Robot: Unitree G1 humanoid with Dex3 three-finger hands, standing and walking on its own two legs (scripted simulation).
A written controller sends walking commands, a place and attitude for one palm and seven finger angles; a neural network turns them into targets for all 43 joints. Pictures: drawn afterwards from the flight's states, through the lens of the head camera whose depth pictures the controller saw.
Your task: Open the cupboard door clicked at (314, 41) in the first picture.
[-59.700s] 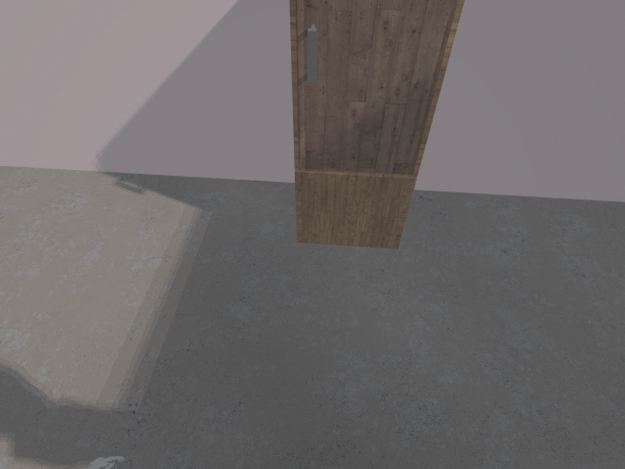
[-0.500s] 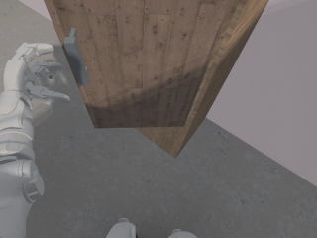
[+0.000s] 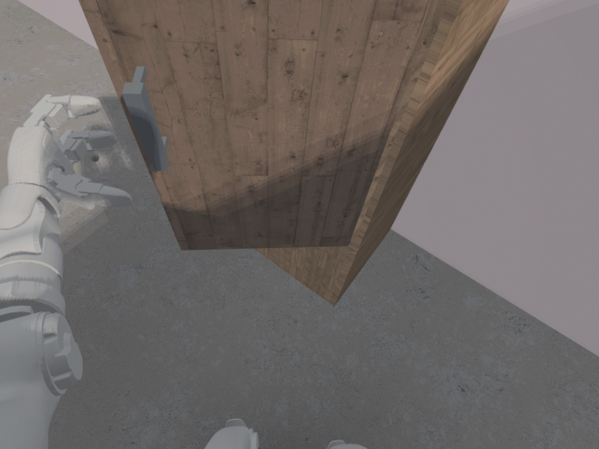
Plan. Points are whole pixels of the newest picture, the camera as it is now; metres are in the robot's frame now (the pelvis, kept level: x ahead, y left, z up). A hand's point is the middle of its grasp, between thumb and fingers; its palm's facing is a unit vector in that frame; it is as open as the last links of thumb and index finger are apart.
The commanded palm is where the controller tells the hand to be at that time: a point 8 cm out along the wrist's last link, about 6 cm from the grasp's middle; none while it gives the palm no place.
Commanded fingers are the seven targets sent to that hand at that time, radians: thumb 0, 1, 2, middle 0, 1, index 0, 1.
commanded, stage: slide the fingers in behind the handle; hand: left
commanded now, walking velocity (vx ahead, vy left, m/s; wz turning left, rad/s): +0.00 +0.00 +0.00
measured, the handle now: (150, 121) +0.53 +0.19 +0.11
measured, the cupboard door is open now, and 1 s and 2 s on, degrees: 41 41 43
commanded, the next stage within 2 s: draw the hand back to the body in 1.64 s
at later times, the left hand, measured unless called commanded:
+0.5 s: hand (112, 157) +0.47 +0.22 +0.11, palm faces +0.04 -1.00 +0.02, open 14.0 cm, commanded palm +0.44 +0.27 +0.11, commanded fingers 0.00 -0.50 0.30 -0.30 -1.20 -0.30 -1.20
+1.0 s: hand (133, 161) +0.46 +0.20 +0.11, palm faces +0.06 -1.00 +0.02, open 14.0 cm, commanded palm +0.43 +0.24 +0.11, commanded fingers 0.00 -0.50 0.30 -0.30 -1.20 -0.30 -1.20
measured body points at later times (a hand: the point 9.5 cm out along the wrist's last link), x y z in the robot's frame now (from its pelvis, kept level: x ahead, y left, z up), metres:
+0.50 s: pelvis +0.00 +0.00 +0.00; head +0.07 +0.02 +0.44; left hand +0.46 +0.28 +0.11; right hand +0.03 -0.27 -0.11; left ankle +0.04 +0.08 -0.69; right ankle -0.04 -0.11 -0.69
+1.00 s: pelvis -0.01 +0.00 +0.00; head +0.06 +0.02 +0.44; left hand +0.45 +0.25 +0.11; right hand +0.03 -0.27 -0.11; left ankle +0.04 +0.08 -0.69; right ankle -0.04 -0.11 -0.69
